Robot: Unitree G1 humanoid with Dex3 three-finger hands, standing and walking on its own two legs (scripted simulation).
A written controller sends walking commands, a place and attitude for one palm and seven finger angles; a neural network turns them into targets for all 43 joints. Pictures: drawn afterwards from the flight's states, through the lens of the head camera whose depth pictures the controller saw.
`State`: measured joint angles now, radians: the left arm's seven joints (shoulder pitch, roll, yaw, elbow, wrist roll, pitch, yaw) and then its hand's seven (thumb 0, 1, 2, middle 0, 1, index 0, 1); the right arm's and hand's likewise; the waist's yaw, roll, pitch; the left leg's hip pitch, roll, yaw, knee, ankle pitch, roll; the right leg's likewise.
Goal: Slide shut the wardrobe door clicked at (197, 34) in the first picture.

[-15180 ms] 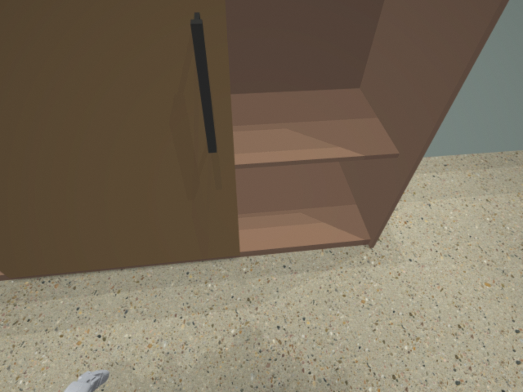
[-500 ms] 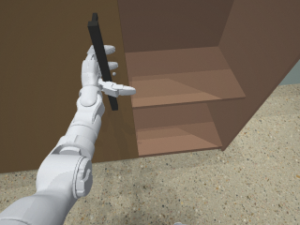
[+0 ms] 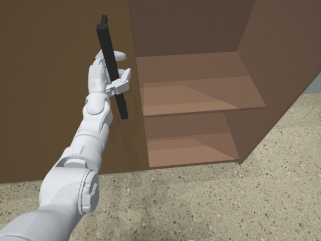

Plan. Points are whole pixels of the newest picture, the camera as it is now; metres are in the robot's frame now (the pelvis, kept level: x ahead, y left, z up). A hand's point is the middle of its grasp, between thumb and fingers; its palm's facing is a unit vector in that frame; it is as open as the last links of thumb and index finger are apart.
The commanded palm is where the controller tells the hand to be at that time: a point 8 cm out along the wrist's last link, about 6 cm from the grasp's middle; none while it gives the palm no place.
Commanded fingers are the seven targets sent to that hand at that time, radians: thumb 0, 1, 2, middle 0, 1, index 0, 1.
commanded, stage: grip the handle and tug to test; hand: left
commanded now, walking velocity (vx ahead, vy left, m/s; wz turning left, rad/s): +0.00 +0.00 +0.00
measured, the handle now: (116, 76) +0.53 +0.10 +0.10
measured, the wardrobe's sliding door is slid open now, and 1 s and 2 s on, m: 0.59 0.59 0.59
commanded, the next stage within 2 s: tug the door sideways, standing still in 0.80 s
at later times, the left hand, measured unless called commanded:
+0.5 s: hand (122, 80) +0.48 +0.08 +0.13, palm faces +0.03 -1.00 +0.02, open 5.4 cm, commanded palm +0.44 +0.13 +0.13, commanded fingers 0.00 0.90 0.90 -0.45 -1.40 -0.45 -1.40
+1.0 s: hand (122, 82) +0.47 +0.08 +0.13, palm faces +0.03 -1.00 +0.01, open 5.8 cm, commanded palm +0.45 +0.12 +0.13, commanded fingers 0.00 0.90 0.90 -0.45 -1.40 -0.45 -1.40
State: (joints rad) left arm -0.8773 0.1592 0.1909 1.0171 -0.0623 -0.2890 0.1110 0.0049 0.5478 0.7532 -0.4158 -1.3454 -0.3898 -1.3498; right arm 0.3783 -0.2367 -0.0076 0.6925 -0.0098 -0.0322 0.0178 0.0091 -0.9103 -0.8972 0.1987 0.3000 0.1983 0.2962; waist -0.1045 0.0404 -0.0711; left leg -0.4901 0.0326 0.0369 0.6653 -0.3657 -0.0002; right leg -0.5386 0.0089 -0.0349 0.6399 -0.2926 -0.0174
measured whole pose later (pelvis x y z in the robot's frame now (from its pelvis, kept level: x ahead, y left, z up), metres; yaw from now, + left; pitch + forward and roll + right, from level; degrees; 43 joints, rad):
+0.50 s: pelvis +0.00 +0.00 +0.00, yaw -2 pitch +10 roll +0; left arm -0.80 0.16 0.23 0.92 -0.07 -0.25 0.08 0.02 0.75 0.80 -0.40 -1.40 -0.41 -1.40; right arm 0.38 -0.23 -0.01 0.67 0.00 -0.01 0.01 0.01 -0.91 -0.90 0.20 0.30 0.20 0.30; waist -0.11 0.04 -0.08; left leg -0.45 0.04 0.06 0.63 -0.36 0.00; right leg -0.51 0.02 -0.01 0.61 -0.28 -0.02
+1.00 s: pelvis +0.04 +0.00 +0.01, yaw -1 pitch +10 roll -1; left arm -0.55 0.08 0.12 0.54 -0.09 -0.10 0.12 0.03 0.75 0.78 -0.32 -1.39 -0.32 -1.35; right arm 0.34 -0.22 -0.02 0.62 0.01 -0.01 0.02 0.01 -0.91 -0.90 0.20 0.30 0.20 0.30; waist -0.06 0.05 -0.09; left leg -0.34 0.04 0.06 0.56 -0.36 0.00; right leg -0.39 0.02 -0.01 0.53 -0.30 -0.01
